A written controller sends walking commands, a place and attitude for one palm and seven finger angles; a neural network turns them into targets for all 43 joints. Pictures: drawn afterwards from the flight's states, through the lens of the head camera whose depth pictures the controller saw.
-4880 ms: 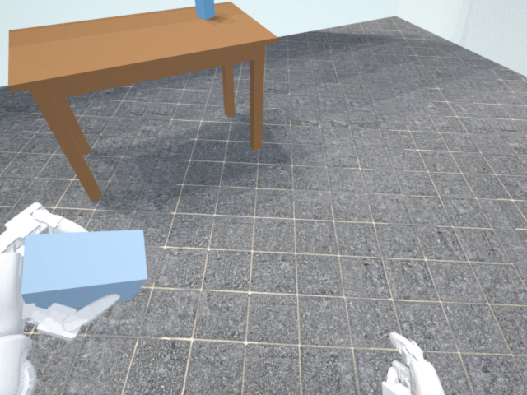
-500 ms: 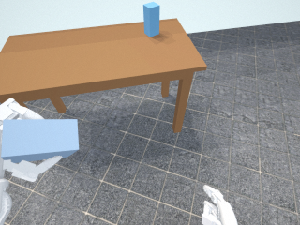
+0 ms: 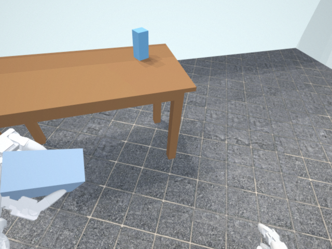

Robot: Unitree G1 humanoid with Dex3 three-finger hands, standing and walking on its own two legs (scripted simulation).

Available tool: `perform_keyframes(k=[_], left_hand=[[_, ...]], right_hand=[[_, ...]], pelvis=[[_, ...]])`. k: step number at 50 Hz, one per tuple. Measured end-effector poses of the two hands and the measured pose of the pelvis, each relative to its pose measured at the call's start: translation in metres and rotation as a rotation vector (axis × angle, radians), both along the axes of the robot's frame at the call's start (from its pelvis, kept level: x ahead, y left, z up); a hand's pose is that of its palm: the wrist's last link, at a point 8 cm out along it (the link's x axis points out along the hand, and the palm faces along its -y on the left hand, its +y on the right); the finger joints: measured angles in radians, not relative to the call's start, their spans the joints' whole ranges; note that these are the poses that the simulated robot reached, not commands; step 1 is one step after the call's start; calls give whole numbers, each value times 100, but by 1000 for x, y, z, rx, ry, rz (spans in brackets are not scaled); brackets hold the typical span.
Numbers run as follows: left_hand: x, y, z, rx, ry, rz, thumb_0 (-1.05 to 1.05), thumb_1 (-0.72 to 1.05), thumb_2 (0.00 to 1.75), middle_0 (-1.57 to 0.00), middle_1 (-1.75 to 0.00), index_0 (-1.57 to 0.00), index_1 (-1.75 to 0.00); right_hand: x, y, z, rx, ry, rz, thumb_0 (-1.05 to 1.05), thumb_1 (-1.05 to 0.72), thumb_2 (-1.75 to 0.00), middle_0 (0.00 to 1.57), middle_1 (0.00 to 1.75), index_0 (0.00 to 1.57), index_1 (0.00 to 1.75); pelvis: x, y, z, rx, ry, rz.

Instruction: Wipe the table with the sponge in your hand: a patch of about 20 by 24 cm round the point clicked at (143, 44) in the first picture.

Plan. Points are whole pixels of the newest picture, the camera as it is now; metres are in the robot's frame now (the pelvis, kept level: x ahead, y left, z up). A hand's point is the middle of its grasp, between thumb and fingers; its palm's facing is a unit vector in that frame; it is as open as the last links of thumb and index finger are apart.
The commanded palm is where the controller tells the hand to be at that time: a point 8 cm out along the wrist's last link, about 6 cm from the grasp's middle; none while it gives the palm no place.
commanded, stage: take the last steps up to it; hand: left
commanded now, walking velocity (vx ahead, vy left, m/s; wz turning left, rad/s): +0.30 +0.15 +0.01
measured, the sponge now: (54, 174) +0.21 +0.22 +0.15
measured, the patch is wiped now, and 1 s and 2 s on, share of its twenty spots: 0.00 0.00 0.00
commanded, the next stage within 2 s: none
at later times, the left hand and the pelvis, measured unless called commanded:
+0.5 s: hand (67, 151) +0.26 +0.21 +0.16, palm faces +0.30 -0.79 -0.54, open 10.1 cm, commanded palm +0.20 +0.26 +0.18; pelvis +0.04 -0.02 +0.01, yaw +0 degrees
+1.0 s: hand (56, 99) +0.38 +0.27 +0.19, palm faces +0.33 -0.79 -0.52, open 10.1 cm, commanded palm +0.33 +0.32 +0.18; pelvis +0.16 +0.05 +0.00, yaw -2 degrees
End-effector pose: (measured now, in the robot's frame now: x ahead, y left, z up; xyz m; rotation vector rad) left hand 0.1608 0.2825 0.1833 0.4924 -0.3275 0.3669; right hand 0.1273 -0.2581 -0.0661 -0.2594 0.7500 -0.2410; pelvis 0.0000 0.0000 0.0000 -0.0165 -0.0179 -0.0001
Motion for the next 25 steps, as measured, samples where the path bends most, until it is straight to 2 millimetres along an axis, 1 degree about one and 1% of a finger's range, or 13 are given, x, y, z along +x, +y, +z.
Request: perform_keyframes(k=[3, 6, 9, 11, 13, 16, 20, 23, 25], left_hand=[[-2, 3, 3, -1, 3, 24, -1, -49, 100, -74, -135, -75, -135], [1, -3, 7, 3, 4, 29, -1, -49, 100, -74, -135, -75, -135], [10, -13, 8, 23, 26, 21, -1, -49, 100, -74, -135, -75, -135], [18, -22, 6, 45, 42, 15, -1, -49, 100, -74, -135, -75, -135], [26, -33, 2, 66, 54, 5, -1, -49, 100, -74, -135, -75, -135], [37, -43, -2, 47, 77, -22, -1, -49, 100, -73, -136, -75, -135], [46, -45, -3, 49, 133, -40, -1, -49, 100, -73, -136, -75, -135], [54, -41, 1, 82, 165, -47, -1, -49, 100, -73, -136, -75, -135], [60, -35, 4, 102, 169, -47, -1, -49, 100, -73, -136, -75, -135]], right_hand=[[3, 20, -4, 63, -17, 35, 1, -90, -90, 19, 30, 20, 29], [8, 37, -12, 119, -17, 64, 1, -90, -90, 20, 30, 20, 30], [13, 46, -22, 166, -10, 86, 1, -90, -90, 20, 30, 21, 30], [18, 46, -31, 190, -6, 98, 1, -90, -90, 20, 30, 21, 30], [22, 40, -43, 203, 6, 105, 1, -90, -90, 20, 30, 21, 30], [25, 26, -50, 189, 66, 100, 1, -90, -90, 20, 30, 21, 30], [27, -1, -42, 145, 117, 45, 1, -90, -90, 20, 30, 21, 30], [32, -16, -34, 97, 139, 16, 1, -90, -90, 20, 30, 21, 30], [38, -23, -29, 65, 150, 8, 1, -90, -90, 20, 30, 21, 30]], pelvis=[[1, 0, 4, -13, -3, 5], [2, -3, 5, -10, 0, -2], [3, -9, 3, 3, 6, -13], [5, -16, -2, 17, 11, -19], [5, -21, -9, 16, 13, -16], [8, -25, -8, 22, 11, 1], [20, -25, 2, 43, 30, -9], [30, -22, 7, 55, 43, -3], [37, -18, 8, 60, 47, 0]])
